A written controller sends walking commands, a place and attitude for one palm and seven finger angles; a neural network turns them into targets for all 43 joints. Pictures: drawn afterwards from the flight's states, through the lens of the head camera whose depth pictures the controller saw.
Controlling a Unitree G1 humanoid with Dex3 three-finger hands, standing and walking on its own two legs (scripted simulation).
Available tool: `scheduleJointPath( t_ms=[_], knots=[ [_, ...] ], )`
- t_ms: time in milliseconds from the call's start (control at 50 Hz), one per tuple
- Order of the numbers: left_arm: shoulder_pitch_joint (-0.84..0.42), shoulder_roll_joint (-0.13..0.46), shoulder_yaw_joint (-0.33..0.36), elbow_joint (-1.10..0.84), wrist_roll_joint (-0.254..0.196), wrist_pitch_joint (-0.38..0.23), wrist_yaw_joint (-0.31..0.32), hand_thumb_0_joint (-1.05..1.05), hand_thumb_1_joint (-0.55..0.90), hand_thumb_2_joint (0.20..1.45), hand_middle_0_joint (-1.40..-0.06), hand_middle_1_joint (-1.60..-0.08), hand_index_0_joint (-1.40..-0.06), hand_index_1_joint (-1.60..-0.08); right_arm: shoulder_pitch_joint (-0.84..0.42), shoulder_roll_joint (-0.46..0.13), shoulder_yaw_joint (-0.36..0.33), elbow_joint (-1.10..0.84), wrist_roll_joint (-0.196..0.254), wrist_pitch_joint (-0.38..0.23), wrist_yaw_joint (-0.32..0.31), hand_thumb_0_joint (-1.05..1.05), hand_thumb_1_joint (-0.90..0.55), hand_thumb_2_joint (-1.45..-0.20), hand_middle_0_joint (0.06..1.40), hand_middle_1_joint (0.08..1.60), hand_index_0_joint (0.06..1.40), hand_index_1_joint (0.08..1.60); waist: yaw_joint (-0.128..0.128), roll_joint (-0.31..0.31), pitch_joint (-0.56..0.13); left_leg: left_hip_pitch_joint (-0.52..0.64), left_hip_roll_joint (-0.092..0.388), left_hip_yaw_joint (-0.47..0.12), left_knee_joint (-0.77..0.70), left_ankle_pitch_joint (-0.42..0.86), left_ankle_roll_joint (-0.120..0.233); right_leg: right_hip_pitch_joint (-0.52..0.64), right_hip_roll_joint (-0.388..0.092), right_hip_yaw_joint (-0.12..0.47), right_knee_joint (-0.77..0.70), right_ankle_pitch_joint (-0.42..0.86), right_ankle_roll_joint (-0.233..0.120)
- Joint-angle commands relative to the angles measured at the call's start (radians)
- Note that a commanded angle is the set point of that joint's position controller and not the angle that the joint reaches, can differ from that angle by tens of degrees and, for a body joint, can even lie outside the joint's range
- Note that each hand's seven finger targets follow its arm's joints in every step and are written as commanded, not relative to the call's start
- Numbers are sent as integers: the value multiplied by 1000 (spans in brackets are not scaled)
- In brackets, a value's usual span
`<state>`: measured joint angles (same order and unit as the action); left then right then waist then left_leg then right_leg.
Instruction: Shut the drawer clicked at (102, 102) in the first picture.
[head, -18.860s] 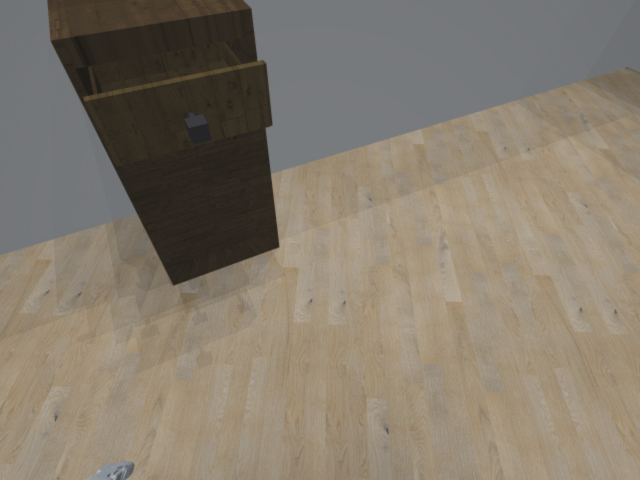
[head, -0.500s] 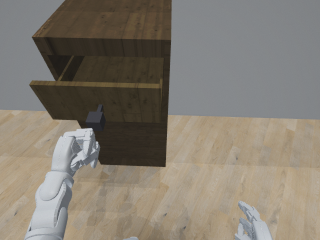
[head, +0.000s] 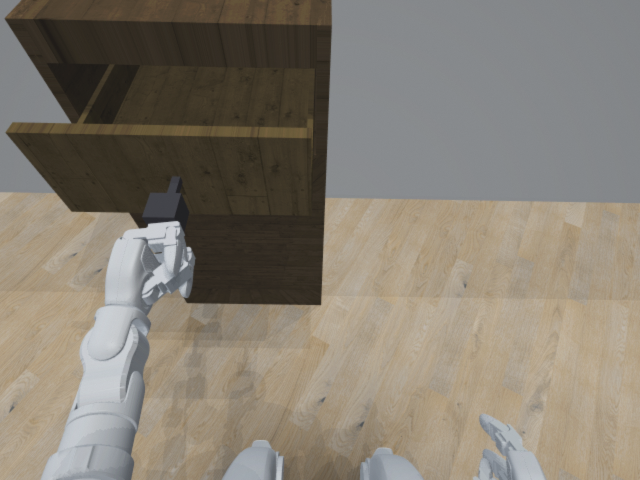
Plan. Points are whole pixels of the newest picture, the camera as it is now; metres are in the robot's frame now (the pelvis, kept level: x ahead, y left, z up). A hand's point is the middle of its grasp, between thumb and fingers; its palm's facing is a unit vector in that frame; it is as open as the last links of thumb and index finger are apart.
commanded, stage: bring the fist close to the handle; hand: left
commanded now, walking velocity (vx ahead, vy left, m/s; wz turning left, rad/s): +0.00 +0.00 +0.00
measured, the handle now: (170, 202) +0.46 +0.23 +0.05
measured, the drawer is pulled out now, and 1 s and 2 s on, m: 0.15 0.13 0.00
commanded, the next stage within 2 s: push the drawer shut in 0.48 s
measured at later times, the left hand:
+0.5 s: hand (178, 272) +0.35 +0.19 +0.04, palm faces +0.02 -1.00 -0.02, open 3.3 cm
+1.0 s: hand (189, 242) +0.40 +0.19 +0.05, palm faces +0.00 -1.00 -0.03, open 3.2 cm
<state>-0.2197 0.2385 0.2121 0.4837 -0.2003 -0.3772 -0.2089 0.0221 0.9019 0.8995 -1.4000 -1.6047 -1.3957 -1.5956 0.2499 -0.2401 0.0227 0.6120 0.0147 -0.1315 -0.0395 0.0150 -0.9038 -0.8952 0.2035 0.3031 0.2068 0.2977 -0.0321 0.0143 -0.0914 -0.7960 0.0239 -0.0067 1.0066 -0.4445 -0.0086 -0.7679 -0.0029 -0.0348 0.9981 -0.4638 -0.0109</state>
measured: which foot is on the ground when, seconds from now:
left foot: down 0.00-1.00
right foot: down 0.00-1.00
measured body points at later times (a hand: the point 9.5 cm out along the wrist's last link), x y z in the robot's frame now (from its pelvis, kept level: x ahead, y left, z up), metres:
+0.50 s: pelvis +0.00 +0.00 -0.01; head +0.07 +0.00 +0.44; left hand +0.34 +0.24 +0.05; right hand +0.12 -0.25 -0.11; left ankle +0.03 +0.12 -0.67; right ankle +0.01 -0.11 -0.67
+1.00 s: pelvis -0.01 +0.01 -0.01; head +0.08 +0.01 +0.43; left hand +0.39 +0.24 +0.05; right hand +0.10 -0.24 -0.13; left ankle +0.03 +0.12 -0.67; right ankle +0.01 -0.11 -0.67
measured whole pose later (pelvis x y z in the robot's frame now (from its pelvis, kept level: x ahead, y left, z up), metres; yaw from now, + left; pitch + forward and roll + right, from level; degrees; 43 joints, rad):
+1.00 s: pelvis -0.01 +0.01 -0.01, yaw +0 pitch +16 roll -2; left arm -0.46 0.30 0.25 0.73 -0.18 -0.40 -0.22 0.01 0.86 0.92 -1.40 -1.60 -1.40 -1.60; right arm 0.28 -0.24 0.04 0.63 0.02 -0.06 -0.04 0.01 -0.90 -0.89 0.20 0.30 0.21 0.30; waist -0.06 0.02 -0.11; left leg -0.91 0.03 -0.02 1.09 -0.46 0.00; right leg -0.87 0.00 -0.04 1.06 -0.47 -0.01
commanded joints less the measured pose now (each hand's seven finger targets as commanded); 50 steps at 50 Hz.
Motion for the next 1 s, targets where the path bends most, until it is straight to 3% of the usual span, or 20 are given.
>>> scheduleJointPath(
  t_ms=[0,20,40,60,120,160,200,280,360,400,460,540,620,680,740,760,820,900,920,980],
  knots=[
    [-304,163,52,-164,-8,-72,-6,0,900,900,-1400,-1600,-1400,-1600,18,-136,-58,-123,-3,-31,-8,0,-900,-900,200,300,200,300,-6,39,-343,150,-24,-4,-92,214,23,123,17,17,-103,262,-8],
    [-295,184,73,-143,-9,-70,-9,0,900,900,-1400,-1600,-1400,-1600,28,-142,-60,-122,-4,-27,-9,0,-900,-900,200,300,200,300,-6,1,-360,141,-21,-8,-81,232,27,129,20,17,-94,280,-9],
    [-294,174,63,-132,-9,-70,-15,0,900,900,-1400,-1600,-1400,-1600,30,-139,-61,-124,-3,-23,-7,0,-900,-900,200,300,200,300,-4,21,-370,137,-23,-2,-75,241,26,131,18,22,-91,297,-8],
    [-299,188,81,-128,-15,-70,-17,0,900,900,-1400,-1600,-1400,-1600,35,-140,-61,-124,-4,-18,-6,0,-900,-900,200,300,200,300,-3,-2,-376,122,-22,-1,-69,235,26,139,18,22,-88,298,-6],
    [-306,241,125,-170,-28,-73,-23,0,900,900,-1400,-1600,-1400,-1600,36,-144,-64,-140,-2,-6,-8,0,-900,-900,200,300,200,300,11,5,-429,124,-23,3,-66,254,30,182,21,32,-84,320,-7],
    [-289,225,114,-215,-30,-77,-24,0,900,900,-1400,-1600,-1400,-1600,35,-136,-63,-148,1,-2,-7,0,-900,-900,200,300,200,300,15,43,-449,156,-21,3,-76,290,26,193,21,26,-79,356,-9],
    [-270,184,80,-232,-34,-76,-21,0,900,900,-1400,-1600,-1400,-1600,35,-132,-64,-148,3,0,-4,0,-900,-900,200,300,200,300,3,41,-430,167,-19,7,-75,291,27,176,24,22,-87,359,-5],
    [-233,175,74,-183,-37,-63,-21,0,900,900,-1400,-1600,-1400,-1600,39,-140,-64,-143,6,11,-5,0,-900,-900,200,300,200,300,-13,-21,-350,104,-20,9,-85,217,31,161,23,25,-109,298,1],
    [-230,207,105,-143,-40,-55,-31,0,900,900,-1400,-1600,-1400,-1600,33,-145,-61,-148,9,22,-9,0,-900,-900,200,300,200,300,-10,-30,-302,73,-24,11,-92,159,32,152,20,34,-131,230,0],
    [-242,211,104,-169,-42,-65,-38,0,900,900,-1400,-1600,-1400,-1600,25,-143,-61,-154,10,23,-10,0,-900,-900,200,300,200,300,-4,-7,-324,87,-25,11,-94,159,32,161,19,37,-131,223,-3],
    [-277,195,78,-241,-41,-91,-39,0,900,900,-1400,-1600,-1400,-1600,23,-135,-61,-153,8,17,-11,0,-900,-900,200,300,200,300,-7,79,-373,161,-21,4,-92,220,29,148,23,25,-109,277,-11],
    [-229,162,51,-219,-43,-97,-33,0,900,900,-1400,-1600,-1400,-1600,22,-140,-63,-147,8,11,-9,0,-900,-900,200,300,200,300,-15,31,-348,158,-16,-7,-91,205,28,113,27,13,-108,251,-8],
    [-371,194,53,-138,-15,-77,-11,0,900,900,-1400,-1600,-1400,-1600,19,-152,-57,-128,10,18,-17,0,-900,-900,200,300,200,300,-44,16,-255,102,-16,-18,-95,83,30,40,26,13,-125,116,-7],
    [-458,218,73,-99,-6,-67,4,0,900,900,-1400,-1600,-1400,-1600,17,-150,-54,-124,8,20,-22,0,-900,-900,200,300,200,300,-44,22,-291,104,-19,-16,-90,78,31,47,21,20,-126,110,-6],
    [-481,228,81,-107,-1,-81,7,0,900,900,-1400,-1600,-1400,-1600,28,-147,-54,-127,4,19,-21,0,-900,-900,200,300,200,300,-25,55,-395,160,-16,-25,-86,154,25,71,24,10,-96,175,-14],
    [-523,205,56,-128,0,-87,8,0,900,900,-1400,-1600,-1400,-1600,30,-144,-54,-124,3,16,-20,0,-900,-900,200,300,200,300,-34,91,-419,192,-16,-25,-78,188,23,57,24,10,-89,206,-14],
    [-506,234,88,-35,-2,-77,6,0,900,900,-1400,-1600,-1400,-1600,55,-151,-54,-109,0,21,-15,0,-900,-900,200,300,200,300,-34,30,-406,153,-13,-27,-69,201,24,75,31,8,-84,227,-12],
    [-634,240,81,15,6,-73,6,0,900,900,-1400,-1600,-1400,-1600,59,-149,-50,-96,3,32,-18,0,-900,-900,200,300,200,300,-60,25,-360,104,-16,-19,-70,130,28,53,27,18,-104,172,-4],
    [-676,268,97,26,8,-77,6,0,900,900,-1400,-1600,-1400,-1600,66,-152,-49,-89,2,33,-20,0,-900,-900,200,300,200,300,-65,29,-344,99,-14,-26,-69,121,29,37,30,16,-103,156,-8],
    [-702,280,115,81,11,-79,0,0,900,900,-1400,-1600,-1400,-1600,79,-152,-51,-81,0,38,-22,0,-900,-900,200,300,200,300,-61,25,-383,103,-16,-23,-61,139,31,49,28,21,-98,176,-7]
  ],
)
